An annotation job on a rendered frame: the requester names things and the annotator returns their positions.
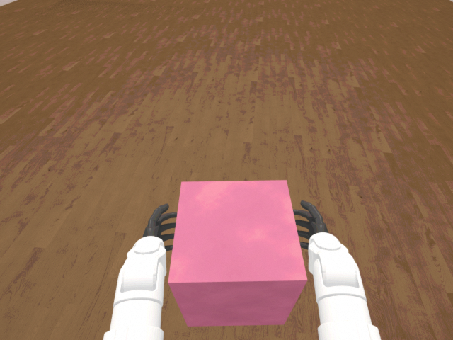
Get right robot hand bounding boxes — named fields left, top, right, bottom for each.
left=293, top=200, right=328, bottom=250

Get robot left forearm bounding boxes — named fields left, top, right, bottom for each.
left=103, top=236, right=166, bottom=340

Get robot right forearm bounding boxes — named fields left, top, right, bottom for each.
left=308, top=232, right=381, bottom=340

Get carton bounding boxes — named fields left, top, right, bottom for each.
left=168, top=180, right=307, bottom=327

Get left robot hand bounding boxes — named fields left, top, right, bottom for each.
left=142, top=203, right=177, bottom=251

